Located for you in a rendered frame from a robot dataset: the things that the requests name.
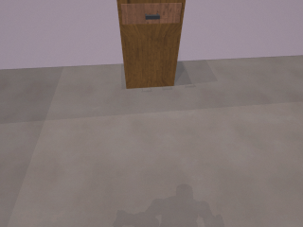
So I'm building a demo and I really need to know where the cabinet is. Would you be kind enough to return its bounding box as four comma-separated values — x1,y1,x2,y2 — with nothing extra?
116,0,186,89

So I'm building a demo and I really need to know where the drawer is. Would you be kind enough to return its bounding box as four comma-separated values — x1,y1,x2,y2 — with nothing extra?
120,3,182,25

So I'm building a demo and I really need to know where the handle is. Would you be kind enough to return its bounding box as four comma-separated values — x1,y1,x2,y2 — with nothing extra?
145,13,160,20

